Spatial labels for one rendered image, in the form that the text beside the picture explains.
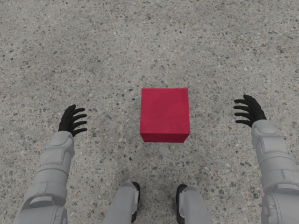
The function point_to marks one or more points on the right robot thigh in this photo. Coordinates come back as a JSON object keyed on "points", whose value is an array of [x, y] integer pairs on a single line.
{"points": [[192, 206]]}

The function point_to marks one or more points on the robot left hand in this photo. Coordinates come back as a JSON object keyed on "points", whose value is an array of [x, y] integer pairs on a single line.
{"points": [[67, 120]]}

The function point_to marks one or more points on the robot right hand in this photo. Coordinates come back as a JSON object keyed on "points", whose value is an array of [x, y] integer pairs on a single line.
{"points": [[254, 110]]}

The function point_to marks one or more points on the left robot foot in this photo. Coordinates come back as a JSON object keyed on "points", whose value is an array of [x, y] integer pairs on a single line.
{"points": [[138, 188]]}

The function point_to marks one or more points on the right robot forearm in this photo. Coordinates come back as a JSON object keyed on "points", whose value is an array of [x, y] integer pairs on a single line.
{"points": [[278, 167]]}

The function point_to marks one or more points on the left robot forearm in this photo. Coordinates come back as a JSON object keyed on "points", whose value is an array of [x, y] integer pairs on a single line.
{"points": [[49, 184]]}

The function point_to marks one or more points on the carton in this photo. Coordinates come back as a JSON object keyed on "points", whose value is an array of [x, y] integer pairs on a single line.
{"points": [[164, 115]]}

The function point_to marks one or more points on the robot left upper arm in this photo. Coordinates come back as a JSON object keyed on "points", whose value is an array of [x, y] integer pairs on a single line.
{"points": [[55, 214]]}

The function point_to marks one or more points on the robot right upper arm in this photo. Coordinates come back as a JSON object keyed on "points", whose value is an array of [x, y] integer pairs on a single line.
{"points": [[280, 208]]}

